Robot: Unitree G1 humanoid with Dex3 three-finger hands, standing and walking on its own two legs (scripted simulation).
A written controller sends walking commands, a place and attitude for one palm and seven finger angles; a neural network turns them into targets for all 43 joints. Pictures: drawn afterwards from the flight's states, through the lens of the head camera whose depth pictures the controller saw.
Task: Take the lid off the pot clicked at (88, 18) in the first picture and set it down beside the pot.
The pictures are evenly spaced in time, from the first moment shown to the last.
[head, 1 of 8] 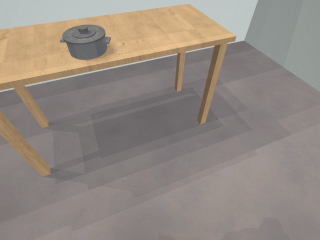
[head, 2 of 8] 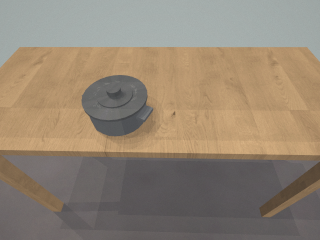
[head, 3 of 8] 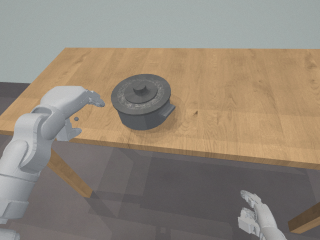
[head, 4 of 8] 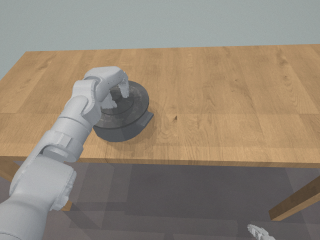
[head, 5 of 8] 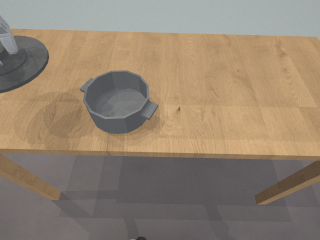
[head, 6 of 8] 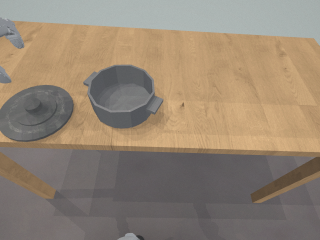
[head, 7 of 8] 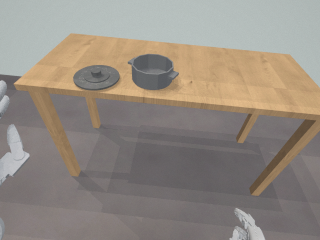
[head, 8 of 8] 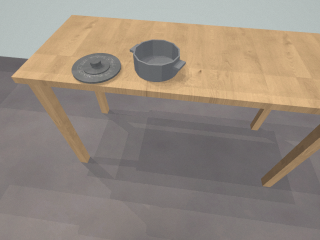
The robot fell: no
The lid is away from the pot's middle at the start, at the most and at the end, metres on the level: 0.00 0.24 0.24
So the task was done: yes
